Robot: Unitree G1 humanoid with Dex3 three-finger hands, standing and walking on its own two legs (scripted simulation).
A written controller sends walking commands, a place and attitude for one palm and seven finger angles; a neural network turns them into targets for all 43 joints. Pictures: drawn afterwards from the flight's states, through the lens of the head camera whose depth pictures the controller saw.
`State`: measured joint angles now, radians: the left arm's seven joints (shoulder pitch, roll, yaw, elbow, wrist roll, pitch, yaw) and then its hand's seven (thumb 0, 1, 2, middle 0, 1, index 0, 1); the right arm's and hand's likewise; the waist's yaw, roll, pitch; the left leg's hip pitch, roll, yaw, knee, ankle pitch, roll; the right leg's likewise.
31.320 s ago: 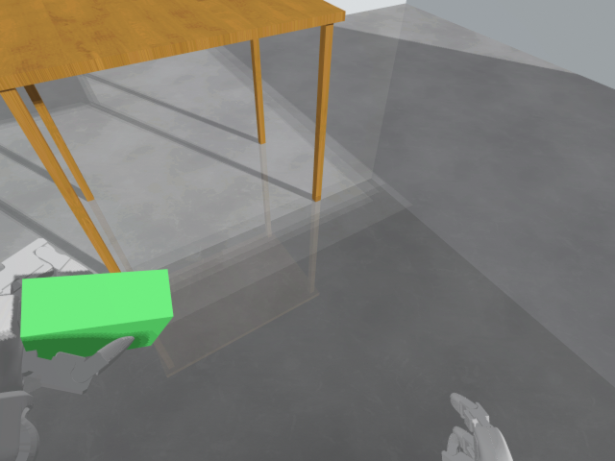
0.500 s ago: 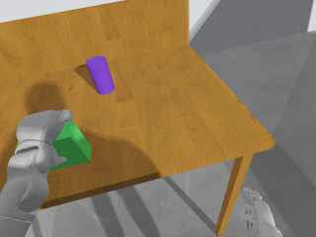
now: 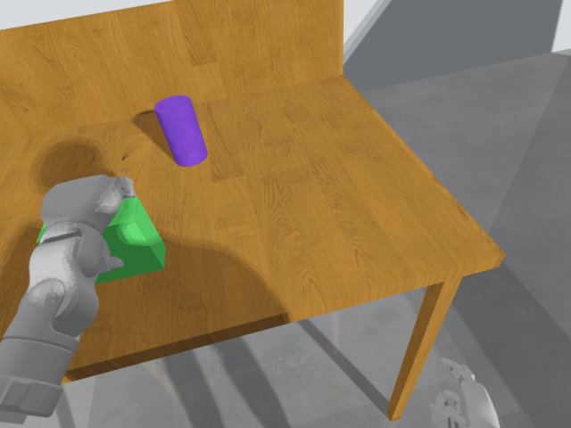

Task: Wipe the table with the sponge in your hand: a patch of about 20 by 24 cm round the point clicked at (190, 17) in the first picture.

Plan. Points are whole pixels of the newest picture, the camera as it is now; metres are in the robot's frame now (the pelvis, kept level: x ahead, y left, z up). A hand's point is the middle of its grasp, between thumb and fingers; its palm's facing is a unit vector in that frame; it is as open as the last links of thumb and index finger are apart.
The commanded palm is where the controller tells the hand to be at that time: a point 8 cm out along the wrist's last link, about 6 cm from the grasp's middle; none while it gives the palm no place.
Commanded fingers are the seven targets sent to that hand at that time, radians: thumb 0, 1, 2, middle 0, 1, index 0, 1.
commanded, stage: wipe forward along the first lane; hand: left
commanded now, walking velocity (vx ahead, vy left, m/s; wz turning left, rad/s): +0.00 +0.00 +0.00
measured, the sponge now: (114, 251) +0.30 +0.30 +0.11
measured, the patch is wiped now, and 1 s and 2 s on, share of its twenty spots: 0.15 0.20 0.35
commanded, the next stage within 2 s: slide across to the middle lane in 1.04 s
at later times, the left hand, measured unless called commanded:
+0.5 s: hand (110, 207) +0.35 +0.32 +0.15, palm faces -0.05 +0.02 -1.00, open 9.3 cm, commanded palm +0.34 +0.32 +0.17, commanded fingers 0.00 0.10 1.30 -1.20 -1.60 -1.20 -1.60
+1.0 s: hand (112, 184) +0.40 +0.34 +0.15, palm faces -0.12 +0.03 -0.99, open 9.3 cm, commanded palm +0.39 +0.33 +0.18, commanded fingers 0.00 0.10 1.30 -1.20 -1.60 -1.20 -1.60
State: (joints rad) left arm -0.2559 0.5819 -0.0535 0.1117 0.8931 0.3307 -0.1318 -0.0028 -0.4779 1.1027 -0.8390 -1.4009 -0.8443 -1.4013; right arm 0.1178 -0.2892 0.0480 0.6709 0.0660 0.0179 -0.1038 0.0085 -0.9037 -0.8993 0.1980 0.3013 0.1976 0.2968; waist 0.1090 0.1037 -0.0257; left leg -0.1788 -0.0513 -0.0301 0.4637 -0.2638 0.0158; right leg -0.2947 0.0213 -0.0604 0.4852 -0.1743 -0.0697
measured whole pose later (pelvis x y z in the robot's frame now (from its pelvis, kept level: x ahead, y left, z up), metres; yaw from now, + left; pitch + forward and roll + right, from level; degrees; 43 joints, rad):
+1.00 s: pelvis +0.00 +0.01 +0.00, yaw +0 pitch +6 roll +0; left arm -0.71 0.69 -0.02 0.77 0.96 0.08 -0.15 0.02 -0.51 1.15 -0.85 -1.39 -0.85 -1.42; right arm 0.25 -0.31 0.01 0.68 0.09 0.08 -0.11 0.01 -0.90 -0.90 0.20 0.30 0.20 0.30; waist 0.02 0.07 -0.06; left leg -0.34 -0.05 -0.02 0.51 -0.28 0.03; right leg -0.43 0.03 -0.05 0.48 -0.15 -0.06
